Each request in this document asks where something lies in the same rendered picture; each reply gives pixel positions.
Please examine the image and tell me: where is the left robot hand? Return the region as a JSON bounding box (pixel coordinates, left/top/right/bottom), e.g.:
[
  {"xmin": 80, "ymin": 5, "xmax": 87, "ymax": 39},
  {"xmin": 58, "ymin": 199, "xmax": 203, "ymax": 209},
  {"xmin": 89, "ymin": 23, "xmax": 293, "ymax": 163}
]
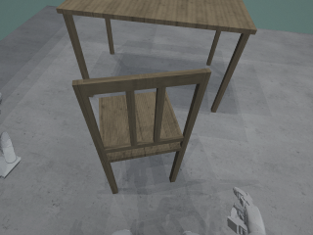
[{"xmin": 0, "ymin": 93, "xmax": 21, "ymax": 180}]

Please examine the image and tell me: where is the right robot hand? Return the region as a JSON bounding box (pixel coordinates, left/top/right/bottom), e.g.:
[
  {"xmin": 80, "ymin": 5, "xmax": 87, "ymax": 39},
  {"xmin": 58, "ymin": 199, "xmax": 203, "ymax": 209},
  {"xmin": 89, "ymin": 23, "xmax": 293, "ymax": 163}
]
[{"xmin": 227, "ymin": 187, "xmax": 266, "ymax": 235}]

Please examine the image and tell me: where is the table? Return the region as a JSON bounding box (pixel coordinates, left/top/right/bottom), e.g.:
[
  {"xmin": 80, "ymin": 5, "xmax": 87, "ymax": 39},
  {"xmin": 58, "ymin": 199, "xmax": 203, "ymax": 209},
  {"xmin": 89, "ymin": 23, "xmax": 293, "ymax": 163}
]
[{"xmin": 56, "ymin": 0, "xmax": 257, "ymax": 113}]

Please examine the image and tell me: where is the chair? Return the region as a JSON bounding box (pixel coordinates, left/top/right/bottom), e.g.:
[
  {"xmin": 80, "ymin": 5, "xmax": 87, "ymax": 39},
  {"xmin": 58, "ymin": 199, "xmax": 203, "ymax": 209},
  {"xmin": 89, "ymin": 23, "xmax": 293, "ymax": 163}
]
[{"xmin": 72, "ymin": 68, "xmax": 211, "ymax": 194}]

